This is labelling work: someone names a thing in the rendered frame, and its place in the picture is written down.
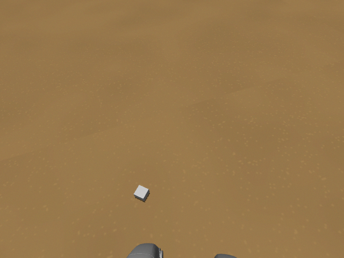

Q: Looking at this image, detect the small box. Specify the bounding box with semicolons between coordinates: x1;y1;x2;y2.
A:
134;185;149;201

